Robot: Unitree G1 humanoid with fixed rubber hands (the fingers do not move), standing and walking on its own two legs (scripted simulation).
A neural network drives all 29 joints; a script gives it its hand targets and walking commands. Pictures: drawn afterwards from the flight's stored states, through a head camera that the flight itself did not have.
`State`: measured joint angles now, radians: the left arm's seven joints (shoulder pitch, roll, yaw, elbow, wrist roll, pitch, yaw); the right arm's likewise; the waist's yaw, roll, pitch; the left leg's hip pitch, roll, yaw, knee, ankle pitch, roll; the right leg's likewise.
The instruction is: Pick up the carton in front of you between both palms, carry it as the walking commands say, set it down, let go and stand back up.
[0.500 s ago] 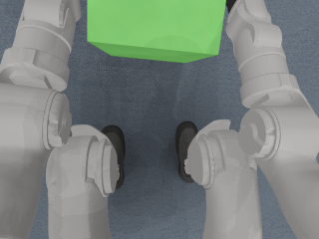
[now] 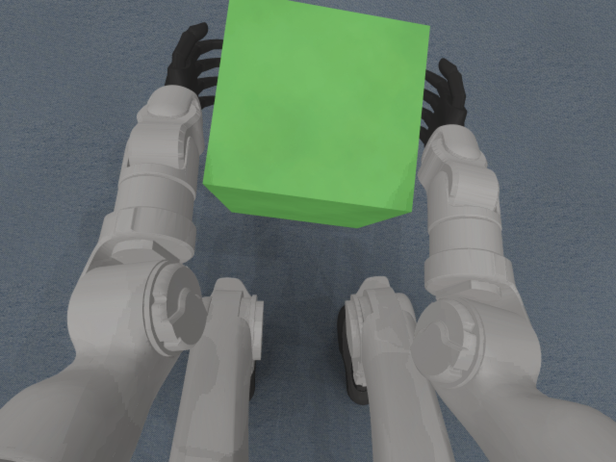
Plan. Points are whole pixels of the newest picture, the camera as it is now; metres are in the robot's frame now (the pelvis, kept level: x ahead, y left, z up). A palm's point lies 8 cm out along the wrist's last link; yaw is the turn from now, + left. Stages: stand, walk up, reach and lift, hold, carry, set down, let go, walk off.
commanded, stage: reach and lift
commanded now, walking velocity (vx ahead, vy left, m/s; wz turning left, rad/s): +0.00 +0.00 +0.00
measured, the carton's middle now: (309, 138) +0.51 +0.00 -0.14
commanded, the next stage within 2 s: none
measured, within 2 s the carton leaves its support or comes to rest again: neither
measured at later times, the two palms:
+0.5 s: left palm (123, 63) +0.48 +0.15 +0.08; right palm (524, 94) +0.47 -0.14 +0.09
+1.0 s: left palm out of the picture +0.42 +0.15 +0.24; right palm out of the picture +0.43 -0.15 +0.24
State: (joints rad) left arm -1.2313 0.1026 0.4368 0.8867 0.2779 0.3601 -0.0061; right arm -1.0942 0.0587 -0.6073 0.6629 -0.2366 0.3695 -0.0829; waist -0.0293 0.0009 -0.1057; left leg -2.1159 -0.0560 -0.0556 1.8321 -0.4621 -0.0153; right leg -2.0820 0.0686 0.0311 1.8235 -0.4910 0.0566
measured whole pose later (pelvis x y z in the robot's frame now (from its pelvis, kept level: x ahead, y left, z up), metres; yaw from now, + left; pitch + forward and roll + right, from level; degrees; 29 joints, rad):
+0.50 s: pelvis +0.04 +0.00 +0.12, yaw +1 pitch +36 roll -1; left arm -0.81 -0.03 0.38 0.67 0.23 0.39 0.02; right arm -0.75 0.11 -0.48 0.57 -0.19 0.37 -0.06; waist -0.03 -0.01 -0.23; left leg -1.62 -0.05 -0.05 1.48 -0.48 -0.01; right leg -1.59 0.05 0.05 1.47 -0.50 0.04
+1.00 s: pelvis +0.09 +0.00 +0.25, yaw +2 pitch +17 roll +0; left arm -0.44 -0.13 0.33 0.53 0.23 0.40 0.02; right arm -0.42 0.16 -0.37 0.51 -0.22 0.39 -0.03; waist -0.01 -0.01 -0.16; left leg -0.84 -0.03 -0.06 0.90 -0.36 -0.01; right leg -0.82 0.04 0.06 0.91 -0.38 0.01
